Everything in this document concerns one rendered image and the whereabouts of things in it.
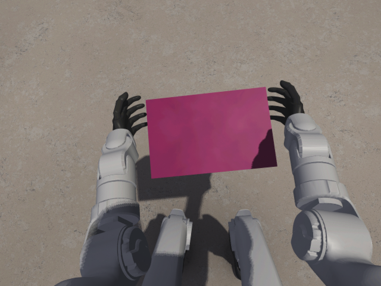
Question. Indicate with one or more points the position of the robot left upper arm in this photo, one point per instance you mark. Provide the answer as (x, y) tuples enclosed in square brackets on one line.
[(118, 257)]

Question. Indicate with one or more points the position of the carton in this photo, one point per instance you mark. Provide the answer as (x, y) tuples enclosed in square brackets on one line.
[(208, 133)]

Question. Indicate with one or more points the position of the right robot foot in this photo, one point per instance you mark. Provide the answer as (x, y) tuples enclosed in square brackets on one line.
[(237, 269)]

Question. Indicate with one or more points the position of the left robot forearm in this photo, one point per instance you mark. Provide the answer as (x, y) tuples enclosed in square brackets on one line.
[(116, 204)]

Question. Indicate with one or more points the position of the robot left hand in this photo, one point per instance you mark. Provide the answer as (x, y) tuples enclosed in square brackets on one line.
[(121, 118)]

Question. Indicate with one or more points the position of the robot left thigh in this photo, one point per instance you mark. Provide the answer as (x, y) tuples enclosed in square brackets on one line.
[(167, 259)]

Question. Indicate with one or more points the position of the right robot forearm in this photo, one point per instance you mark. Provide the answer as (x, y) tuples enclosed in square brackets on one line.
[(317, 184)]

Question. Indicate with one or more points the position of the robot right hand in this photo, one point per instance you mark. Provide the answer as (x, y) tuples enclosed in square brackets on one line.
[(291, 101)]

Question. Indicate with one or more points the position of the robot right upper arm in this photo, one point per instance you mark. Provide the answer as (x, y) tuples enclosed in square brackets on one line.
[(336, 246)]

